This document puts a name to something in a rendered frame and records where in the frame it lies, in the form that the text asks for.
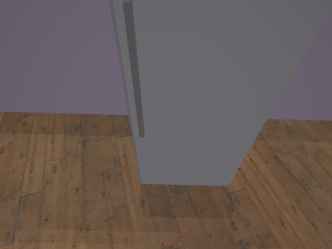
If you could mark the handle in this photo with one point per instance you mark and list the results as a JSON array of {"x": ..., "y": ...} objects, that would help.
[{"x": 130, "y": 31}]

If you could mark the fridge door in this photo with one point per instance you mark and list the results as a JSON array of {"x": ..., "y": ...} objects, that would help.
[{"x": 211, "y": 72}]

